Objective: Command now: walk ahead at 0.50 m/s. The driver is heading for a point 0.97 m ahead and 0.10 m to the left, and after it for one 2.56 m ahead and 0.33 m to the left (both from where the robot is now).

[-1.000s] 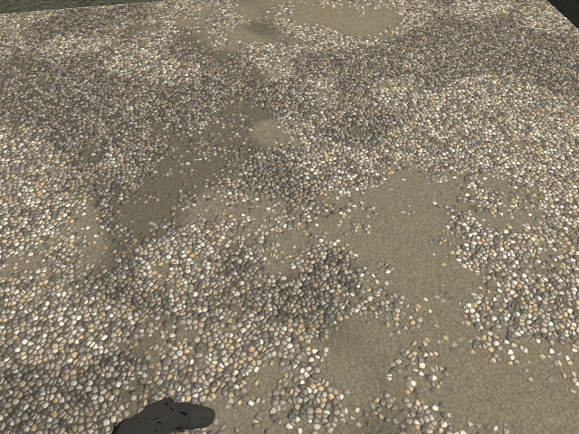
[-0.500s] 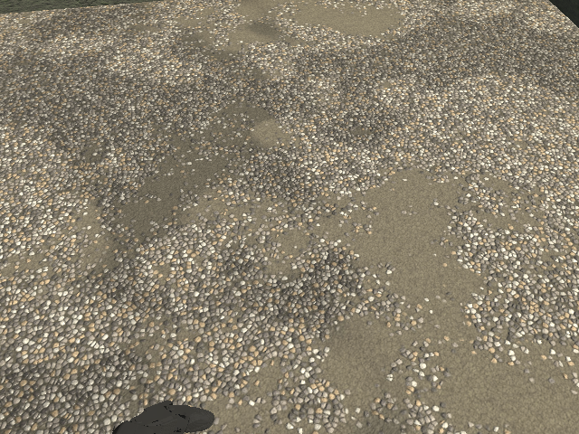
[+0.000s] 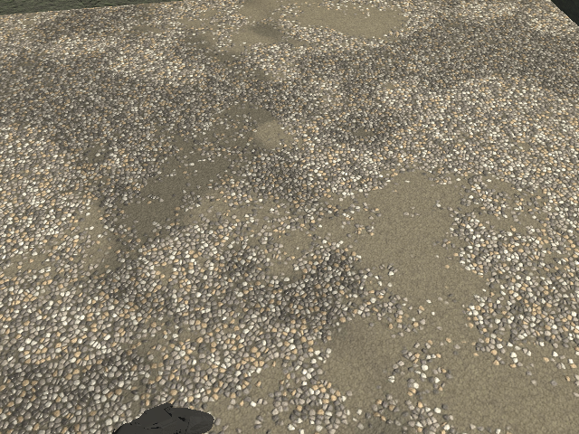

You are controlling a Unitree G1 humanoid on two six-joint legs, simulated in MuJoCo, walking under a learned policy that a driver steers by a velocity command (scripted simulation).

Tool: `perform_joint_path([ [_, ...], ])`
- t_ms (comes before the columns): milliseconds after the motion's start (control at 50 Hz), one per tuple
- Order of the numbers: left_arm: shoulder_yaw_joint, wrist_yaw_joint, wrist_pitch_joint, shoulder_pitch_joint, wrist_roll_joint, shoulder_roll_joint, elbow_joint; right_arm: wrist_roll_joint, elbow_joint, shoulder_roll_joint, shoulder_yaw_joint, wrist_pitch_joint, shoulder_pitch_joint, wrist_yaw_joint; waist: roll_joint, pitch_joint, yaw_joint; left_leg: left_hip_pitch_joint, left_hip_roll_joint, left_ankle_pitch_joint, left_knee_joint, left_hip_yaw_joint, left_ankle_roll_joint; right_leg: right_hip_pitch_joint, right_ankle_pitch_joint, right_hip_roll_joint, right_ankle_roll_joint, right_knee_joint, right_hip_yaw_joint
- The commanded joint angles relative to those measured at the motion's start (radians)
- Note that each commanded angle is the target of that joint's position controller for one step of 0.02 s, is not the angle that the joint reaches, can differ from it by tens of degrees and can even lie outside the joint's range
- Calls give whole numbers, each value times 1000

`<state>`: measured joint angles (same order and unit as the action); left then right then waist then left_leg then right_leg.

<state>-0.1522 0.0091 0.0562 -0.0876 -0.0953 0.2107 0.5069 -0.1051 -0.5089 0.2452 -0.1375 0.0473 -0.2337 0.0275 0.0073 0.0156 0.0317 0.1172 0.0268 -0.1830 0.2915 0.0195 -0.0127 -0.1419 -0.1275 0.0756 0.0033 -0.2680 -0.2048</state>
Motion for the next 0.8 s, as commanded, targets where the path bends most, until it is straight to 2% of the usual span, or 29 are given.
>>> perform_joint_path([
  [20,24,-3,-19,103,-2,69,-105,-2,85,82,25,-18,29,0,-7,85,4,-93,65,108,-23,-93,28,-40,228,-85,29,19,-62],
  [40,28,-9,-17,53,-6,75,-73,14,69,101,33,-12,25,-7,-1,117,-18,-98,61,29,-41,-97,30,-2,151,-88,30,28,-54],
  [60,24,-3,-18,108,2,72,-107,6,90,83,26,-15,40,-3,-9,43,4,-72,61,79,-33,-92,25,-61,193,-82,29,24,-61],
  [80,24,-2,-18,105,1,69,-104,-1,89,81,25,-16,40,-2,-10,62,2,-86,63,90,-28,-93,27,-59,206,-84,29,26,-62],
  [120,24,-2,-18,102,-1,71,-105,-2,88,82,25,-17,34,-1,-7,77,3,-90,63,102,-24,-94,27,-47,221,-85,29,21,-62],
  [140,28,-9,-17,52,-6,75,-72,13,71,99,33,-11,28,-7,-2,112,-18,-97,59,26,-42,-98,31,-8,145,-88,29,31,-54],
  [160,30,-8,-17,58,-2,79,-73,20,74,101,34,-9,33,-10,-6,77,-16,-81,57,8,-50,-97,28,-25,115,-84,30,34,-52],
  [180,26,-1,-18,110,6,71,-103,6,91,80,26,-13,46,-5,-14,25,4,-72,59,64,-37,-93,26,-80,171,-80,30,33,-60],
  [200,25,-1,-18,105,3,69,-101,-2,88,79,26,-15,40,-4,-16,50,4,-90,61,83,-30,-95,27,-72,198,-84,30,32,-62],
  [300,23,-3,-18,99,-2,69,-105,-1,86,82,25,-18,33,0,-5,84,2,-87,62,107,-25,-98,26,-36,224,-86,30,20,-60],
  [320,28,-9,-16,50,-6,76,-72,14,70,100,32,-12,28,-7,0,116,-20,-93,58,29,-43,-102,30,1,147,-89,30,29,-52],
  [340,24,-3,-17,104,2,73,-106,6,90,82,25,-15,42,-3,-8,43,2,-68,58,78,-35,-97,25,-58,188,-82,30,25,-59],
  [360,24,-2,-17,102,1,70,-103,-1,89,80,24,-16,41,-2,-9,62,0,-83,61,89,-30,-98,26,-56,201,-85,30,27,-60],
  [400,24,-3,-18,98,-1,72,-104,-1,87,81,24,-17,35,-1,-7,77,2,-86,61,101,-26,-100,27,-45,217,-86,29,22,-59],
  [420,28,-9,-16,49,-6,77,-71,13,71,99,32,-11,30,-7,-1,112,-19,-94,57,27,-43,-104,31,-6,142,-89,30,32,-51],
  [440,30,-8,-17,55,-2,80,-72,21,73,100,33,-9,34,-10,-5,77,-17,-78,54,9,-52,-102,28,-23,111,-85,30,35,-50],
  [460,25,-2,-18,106,5,72,-102,6,91,79,25,-13,47,-5,-14,25,2,-69,56,64,-39,-98,25,-78,167,-81,30,34,-58],
  [480,25,-1,-18,101,3,69,-100,-1,87,78,25,-15,41,-4,-16,50,3,-86,59,83,-32,-100,27,-70,194,-85,31,33,-59],
  [540,24,-3,-18,97,-2,69,-102,-2,85,79,25,-17,33,-1,-8,80,3,-90,59,107,-25,-101,27,-41,223,-86,30,23,-58],
  [600,23,-4,-17,95,-2,70,-104,-1,86,81,24,-18,36,1,-4,82,0,-82,59,106,-27,-104,26,-34,218,-87,29,21,-57],
  [620,28,-10,-16,46,-6,77,-71,14,70,99,31,-12,31,-6,1,115,-21,-89,55,30,-45,-108,30,2,142,-90,30,30,-50],
  [640,24,-3,-17,100,2,73,-105,6,90,81,24,-15,44,-3,-7,43,1,-65,55,77,-37,-102,25,-55,182,-83,29,26,-56],
  [660,24,-2,-17,98,0,71,-102,-1,88,79,24,-16,43,-2,-10,62,-1,-79,58,88,-32,-104,26,-54,195,-86,29,28,-57],
  [700,24,-3,-17,94,-1,72,-103,-1,87,80,24,-17,37,-1,-8,76,1,-83,58,100,-28,-105,27,-44,211,-86,29,23,-56],
  [720,28,-9,-16,46,-6,77,-70,13,70,98,31,-11,32,-8,-2,111,-20,-90,54,27,-45,-109,31,-5,137,-89,29,33,-48],
  [740,24,-3,-18,100,2,73,-103,6,89,80,24,-15,42,-3,-11,44,2,-67,54,75,-37,-104,26,-57,179,-83,29,28,-55],
  [760,24,-2,-18,98,1,70,-101,-1,87,78,24,-16,42,-2,-12,61,0,-80,57,86,-32,-106,27,-56,194,-85,30,29,-56],
  [800,24,-3,-18,94,-1,71,-102,-1,86,80,24,-17,36,-1,-9,75,1,-82,57,99,-28,-107,27,-44,211,-87,29,24,-56],
])
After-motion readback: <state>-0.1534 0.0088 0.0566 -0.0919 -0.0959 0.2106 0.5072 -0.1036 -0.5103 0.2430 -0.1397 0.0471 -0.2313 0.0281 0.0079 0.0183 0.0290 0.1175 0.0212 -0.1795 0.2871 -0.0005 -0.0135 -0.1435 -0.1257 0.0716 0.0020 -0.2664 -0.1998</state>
